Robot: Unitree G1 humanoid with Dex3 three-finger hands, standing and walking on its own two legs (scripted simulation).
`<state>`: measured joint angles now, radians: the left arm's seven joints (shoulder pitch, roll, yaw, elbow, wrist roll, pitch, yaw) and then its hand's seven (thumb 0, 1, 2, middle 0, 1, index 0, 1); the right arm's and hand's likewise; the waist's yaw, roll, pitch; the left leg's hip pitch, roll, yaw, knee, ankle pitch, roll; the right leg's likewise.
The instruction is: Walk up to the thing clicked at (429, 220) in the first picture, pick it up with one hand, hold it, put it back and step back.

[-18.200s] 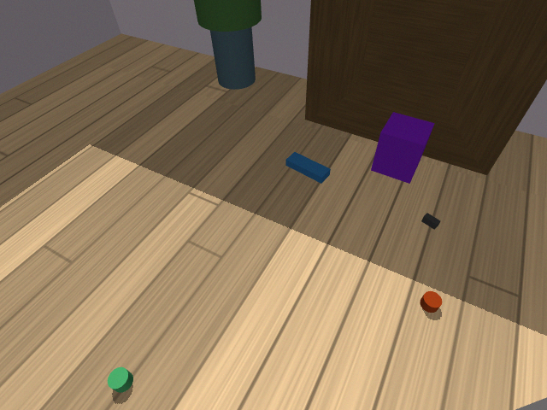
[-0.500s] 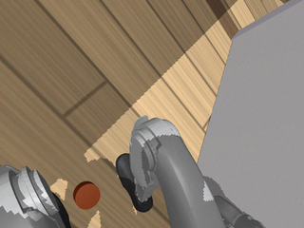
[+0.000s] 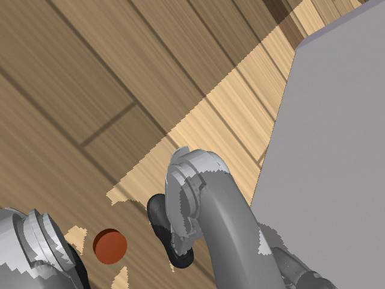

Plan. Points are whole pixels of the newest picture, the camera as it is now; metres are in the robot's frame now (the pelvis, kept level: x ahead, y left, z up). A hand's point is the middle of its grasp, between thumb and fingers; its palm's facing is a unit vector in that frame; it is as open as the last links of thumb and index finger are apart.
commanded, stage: close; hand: left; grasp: from above
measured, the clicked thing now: out of the picture +0.45 +0.37 -0.28
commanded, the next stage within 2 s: settle in 0.76 s
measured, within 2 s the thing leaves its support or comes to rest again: leaves its support in 1.14 s
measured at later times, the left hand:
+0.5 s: hand out of the picture +0.44 +0.37 -0.24, palm faces -0.43 -0.16 -0.89, open 6.7 cm
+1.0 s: hand out of the picture +0.44 +0.37 -0.24, palm faces -0.42 -0.16 -0.89, open 6.2 cm
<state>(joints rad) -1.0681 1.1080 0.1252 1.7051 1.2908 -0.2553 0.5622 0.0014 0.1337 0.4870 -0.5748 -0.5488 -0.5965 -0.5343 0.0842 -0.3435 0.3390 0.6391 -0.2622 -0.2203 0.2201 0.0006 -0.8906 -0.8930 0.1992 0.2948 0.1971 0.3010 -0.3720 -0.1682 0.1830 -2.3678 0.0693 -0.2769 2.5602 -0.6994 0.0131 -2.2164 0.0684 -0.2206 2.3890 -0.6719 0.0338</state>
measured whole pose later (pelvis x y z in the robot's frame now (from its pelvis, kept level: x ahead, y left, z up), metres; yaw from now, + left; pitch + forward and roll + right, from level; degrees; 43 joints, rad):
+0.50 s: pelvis +0.00 +0.00 +0.00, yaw +0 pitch +26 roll -15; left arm -1.05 1.10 0.13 1.70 1.28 -0.25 0.55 0.00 0.50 0.23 -0.87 -0.34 -0.90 -0.31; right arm 0.09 -0.35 0.34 0.64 -0.26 -0.23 0.22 0.00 -0.89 -0.89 0.20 0.29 0.20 0.30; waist -0.37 -0.16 0.19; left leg -2.37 0.07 -0.28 2.56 -0.70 0.02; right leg -2.21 0.07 -0.22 2.39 -0.67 0.04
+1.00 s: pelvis +0.00 +0.00 +0.00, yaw +0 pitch +26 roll -15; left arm -1.06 1.11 0.12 1.69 1.28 -0.26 0.55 0.00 0.56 0.04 -1.02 -0.12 -1.06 -0.09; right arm 0.09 -0.34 0.35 0.63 -0.27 -0.22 0.22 0.00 -0.90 -0.89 0.20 0.29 0.20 0.30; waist -0.37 -0.17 0.18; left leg -2.37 0.07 -0.28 2.56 -0.70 0.02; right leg -2.21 0.07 -0.22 2.38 -0.67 0.04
